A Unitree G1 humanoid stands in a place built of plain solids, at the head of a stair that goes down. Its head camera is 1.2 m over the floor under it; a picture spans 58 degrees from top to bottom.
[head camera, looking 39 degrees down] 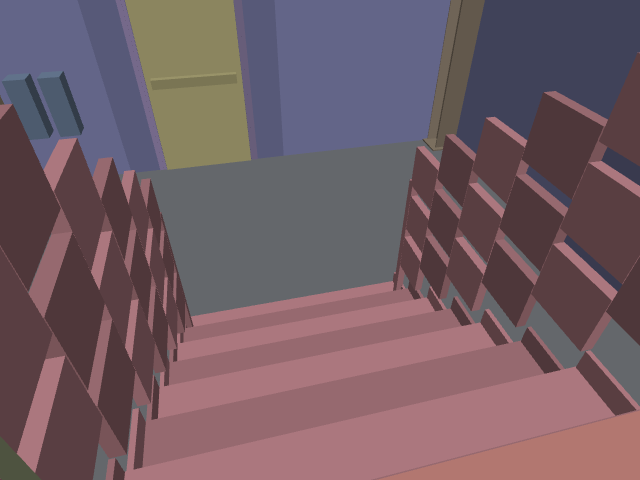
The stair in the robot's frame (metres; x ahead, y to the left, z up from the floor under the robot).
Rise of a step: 0.17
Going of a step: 0.26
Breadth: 1.62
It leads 14 degrees to the left of straight ahead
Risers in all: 8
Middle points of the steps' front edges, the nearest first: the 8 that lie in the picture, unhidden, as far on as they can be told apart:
0.51 -0.24 0.00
0.77 -0.18 -0.17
1.02 -0.11 -0.35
1.27 -0.05 -0.52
1.52 0.01 -0.69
1.78 0.07 -0.87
2.03 0.13 -1.04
2.28 0.19 -1.21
